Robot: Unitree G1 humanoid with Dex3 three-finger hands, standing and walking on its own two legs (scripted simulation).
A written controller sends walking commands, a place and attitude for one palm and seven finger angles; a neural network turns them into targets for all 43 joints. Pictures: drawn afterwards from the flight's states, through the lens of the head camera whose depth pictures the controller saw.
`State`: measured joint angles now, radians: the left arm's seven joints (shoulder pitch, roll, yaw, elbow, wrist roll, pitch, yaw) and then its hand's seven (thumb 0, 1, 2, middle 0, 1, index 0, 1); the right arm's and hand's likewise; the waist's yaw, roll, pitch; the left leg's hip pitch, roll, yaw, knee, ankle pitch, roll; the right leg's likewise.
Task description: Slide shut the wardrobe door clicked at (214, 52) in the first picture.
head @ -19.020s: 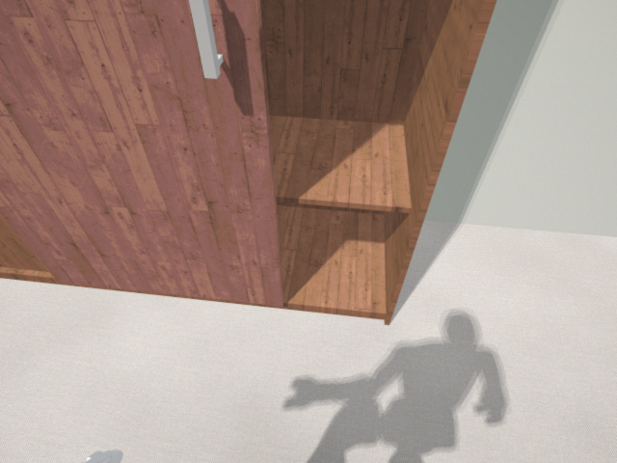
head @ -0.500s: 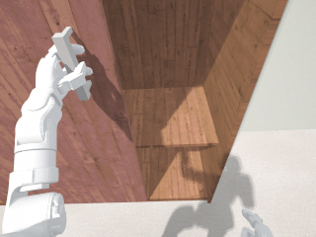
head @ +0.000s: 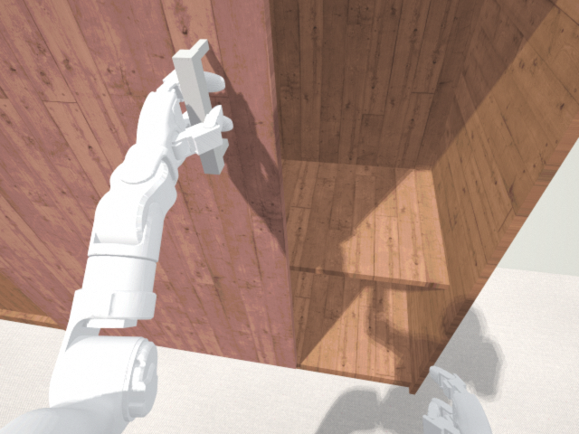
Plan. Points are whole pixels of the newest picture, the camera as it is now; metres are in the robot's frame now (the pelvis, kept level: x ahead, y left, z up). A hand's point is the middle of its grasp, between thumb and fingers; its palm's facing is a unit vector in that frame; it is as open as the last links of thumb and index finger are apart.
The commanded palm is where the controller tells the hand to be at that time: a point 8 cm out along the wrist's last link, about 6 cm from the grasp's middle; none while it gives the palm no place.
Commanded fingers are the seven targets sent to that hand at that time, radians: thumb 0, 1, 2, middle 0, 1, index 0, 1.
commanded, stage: tug the door sideways, standing still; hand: left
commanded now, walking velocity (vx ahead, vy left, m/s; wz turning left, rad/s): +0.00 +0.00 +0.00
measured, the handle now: (207, 110) +0.46 +0.15 +0.25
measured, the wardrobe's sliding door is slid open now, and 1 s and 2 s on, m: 0.37 0.35 0.04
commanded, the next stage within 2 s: step sideways, sliding the door along in 0.16 s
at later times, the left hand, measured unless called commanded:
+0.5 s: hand (223, 133) +0.41 +0.12 +0.24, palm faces +0.12 -0.98 -0.17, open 6.3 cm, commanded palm +0.39 +0.14 +0.25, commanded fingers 0.00 0.90 0.90 -0.45 -1.40 -0.45 -1.40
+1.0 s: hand (241, 132) +0.42 +0.10 +0.24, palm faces +0.22 -0.97 -0.08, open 6.4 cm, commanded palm +0.38 +0.08 +0.24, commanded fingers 0.00 0.90 0.90 -0.45 -1.40 -0.45 -1.40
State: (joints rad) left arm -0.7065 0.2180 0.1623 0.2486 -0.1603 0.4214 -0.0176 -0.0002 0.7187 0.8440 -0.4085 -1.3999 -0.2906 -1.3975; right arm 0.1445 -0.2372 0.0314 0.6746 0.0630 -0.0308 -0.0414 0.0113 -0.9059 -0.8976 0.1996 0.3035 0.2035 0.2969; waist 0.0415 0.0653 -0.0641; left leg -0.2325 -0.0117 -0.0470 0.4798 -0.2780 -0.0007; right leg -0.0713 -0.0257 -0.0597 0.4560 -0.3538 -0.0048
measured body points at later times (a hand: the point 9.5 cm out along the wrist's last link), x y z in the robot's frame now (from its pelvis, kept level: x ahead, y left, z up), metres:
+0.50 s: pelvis -0.04 -0.01 -0.01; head +0.02 -0.04 +0.43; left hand +0.40 +0.17 +0.25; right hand +0.11 -0.23 -0.13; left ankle -0.02 +0.12 -0.74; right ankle -0.06 -0.10 -0.73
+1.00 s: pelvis -0.03 -0.08 +0.00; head +0.06 -0.07 +0.44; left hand +0.40 +0.15 +0.24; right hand +0.15 -0.29 -0.12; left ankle -0.03 +0.07 -0.74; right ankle +0.03 -0.25 -0.66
